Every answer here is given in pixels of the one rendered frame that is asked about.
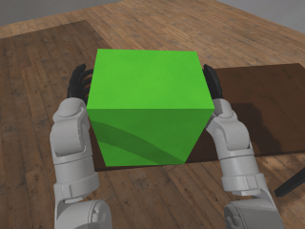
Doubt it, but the robot left hand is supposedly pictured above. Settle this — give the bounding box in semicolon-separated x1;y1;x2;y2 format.
67;63;94;105

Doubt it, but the left robot forearm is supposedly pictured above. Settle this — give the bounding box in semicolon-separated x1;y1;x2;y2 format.
50;97;100;229

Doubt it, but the robot right hand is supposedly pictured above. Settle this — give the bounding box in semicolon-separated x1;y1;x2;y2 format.
202;64;224;99

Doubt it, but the carton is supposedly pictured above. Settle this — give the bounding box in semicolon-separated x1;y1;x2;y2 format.
86;49;215;167

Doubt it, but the robot right upper arm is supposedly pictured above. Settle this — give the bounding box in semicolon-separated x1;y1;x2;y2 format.
224;198;284;229

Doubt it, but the robot left upper arm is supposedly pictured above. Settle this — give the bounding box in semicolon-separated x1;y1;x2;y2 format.
55;199;112;229

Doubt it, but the table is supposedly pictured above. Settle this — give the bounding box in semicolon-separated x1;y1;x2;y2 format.
83;63;305;198

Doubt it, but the right robot forearm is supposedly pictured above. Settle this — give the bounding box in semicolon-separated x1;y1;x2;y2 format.
205;98;285;229

